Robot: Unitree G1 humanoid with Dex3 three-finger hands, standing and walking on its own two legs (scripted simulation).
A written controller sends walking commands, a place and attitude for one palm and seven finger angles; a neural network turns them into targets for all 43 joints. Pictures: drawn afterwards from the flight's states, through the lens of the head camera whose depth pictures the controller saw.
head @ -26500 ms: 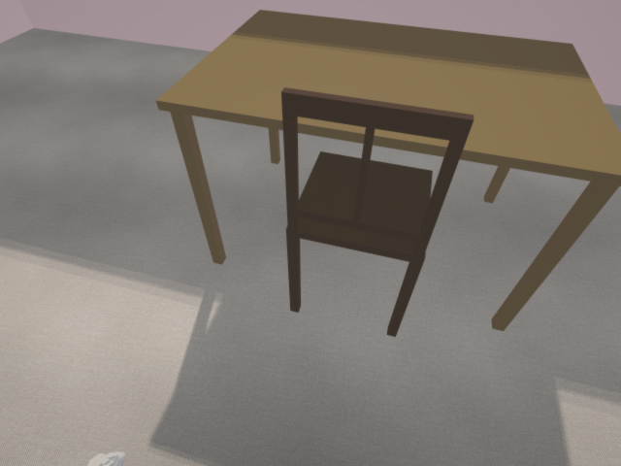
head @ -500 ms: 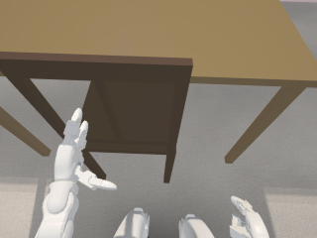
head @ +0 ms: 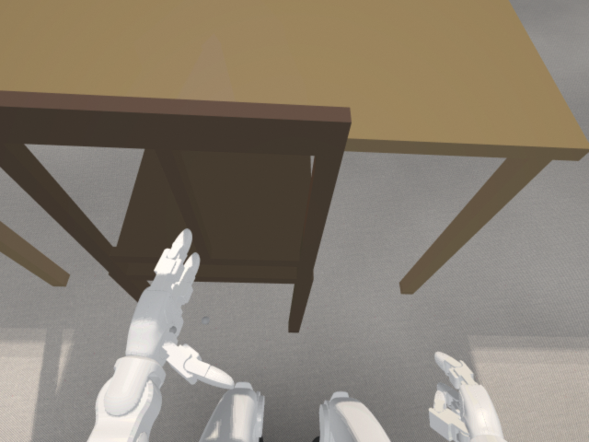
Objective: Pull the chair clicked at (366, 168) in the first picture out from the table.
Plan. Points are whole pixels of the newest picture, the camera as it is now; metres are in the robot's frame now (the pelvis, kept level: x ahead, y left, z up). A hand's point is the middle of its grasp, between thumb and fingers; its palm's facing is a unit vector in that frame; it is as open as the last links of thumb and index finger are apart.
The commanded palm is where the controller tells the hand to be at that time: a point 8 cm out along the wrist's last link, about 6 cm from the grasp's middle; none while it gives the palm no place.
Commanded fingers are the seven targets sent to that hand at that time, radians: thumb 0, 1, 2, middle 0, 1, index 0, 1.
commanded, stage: push the fingers through the gap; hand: left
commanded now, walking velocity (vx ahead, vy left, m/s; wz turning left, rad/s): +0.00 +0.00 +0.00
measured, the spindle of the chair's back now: (190, 211) +0.42 +0.16 +0.01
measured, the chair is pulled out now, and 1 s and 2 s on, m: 0.00 0.00 0.00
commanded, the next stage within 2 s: hook a spindle and tug to test in 1.38 s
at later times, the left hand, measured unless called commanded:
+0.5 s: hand (187, 257) +0.34 +0.15 +0.03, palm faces +0.02 -1.00 -0.07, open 17.1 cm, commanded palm +0.32 +0.19 +0.02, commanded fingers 0.00 -0.50 0.30 -0.06 -0.08 -0.06 -0.08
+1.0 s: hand (207, 240) +0.38 +0.13 +0.01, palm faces +0.02 -1.00 +0.00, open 17.0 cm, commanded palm +0.36 +0.19 +0.02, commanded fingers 0.00 -0.50 0.30 -0.06 -0.08 -0.06 -0.08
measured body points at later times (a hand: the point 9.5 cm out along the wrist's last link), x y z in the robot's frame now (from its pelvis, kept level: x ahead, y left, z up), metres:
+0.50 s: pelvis -0.01 +0.00 -0.01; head +0.09 +0.02 +0.43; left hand +0.33 +0.20 +0.04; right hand +0.14 -0.24 -0.12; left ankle +0.02 +0.09 -0.63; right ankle +0.00 -0.10 -0.63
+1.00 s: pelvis -0.01 +0.00 -0.01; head +0.11 +0.01 +0.43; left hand +0.37 +0.19 +0.02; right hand +0.11 -0.26 -0.12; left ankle +0.02 +0.09 -0.63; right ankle +0.00 -0.10 -0.63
